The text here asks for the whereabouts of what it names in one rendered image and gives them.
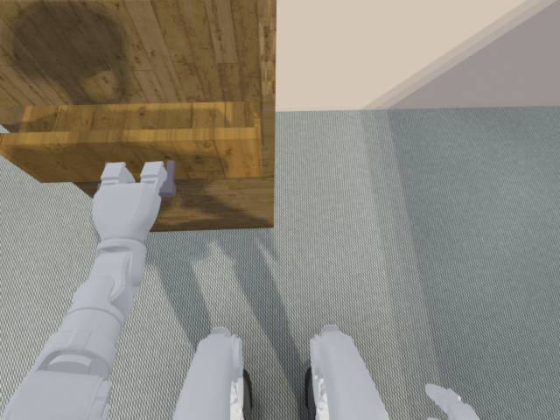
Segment left robot hand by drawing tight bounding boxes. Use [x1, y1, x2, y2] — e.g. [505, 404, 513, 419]
[93, 161, 167, 244]

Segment drawer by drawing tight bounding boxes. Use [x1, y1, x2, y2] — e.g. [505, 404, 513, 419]
[0, 101, 263, 183]

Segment cabinet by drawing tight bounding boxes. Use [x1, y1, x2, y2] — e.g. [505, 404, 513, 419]
[0, 0, 277, 232]

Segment robot left forearm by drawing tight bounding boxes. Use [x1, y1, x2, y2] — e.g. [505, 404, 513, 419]
[0, 238, 146, 420]

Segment left robot thigh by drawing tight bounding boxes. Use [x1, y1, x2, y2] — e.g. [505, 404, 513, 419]
[172, 333, 243, 420]

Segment handle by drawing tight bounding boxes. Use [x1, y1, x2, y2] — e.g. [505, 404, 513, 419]
[97, 160, 176, 198]

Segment robot thigh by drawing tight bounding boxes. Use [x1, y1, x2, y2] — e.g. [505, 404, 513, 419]
[310, 331, 390, 420]
[172, 333, 243, 420]

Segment left robot upper arm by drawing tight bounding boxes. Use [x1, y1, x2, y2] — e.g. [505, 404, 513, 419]
[9, 370, 112, 420]

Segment right robot thigh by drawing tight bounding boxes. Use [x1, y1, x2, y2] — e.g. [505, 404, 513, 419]
[310, 331, 390, 420]

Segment right robot hand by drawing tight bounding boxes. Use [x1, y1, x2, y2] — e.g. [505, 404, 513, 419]
[425, 384, 480, 420]

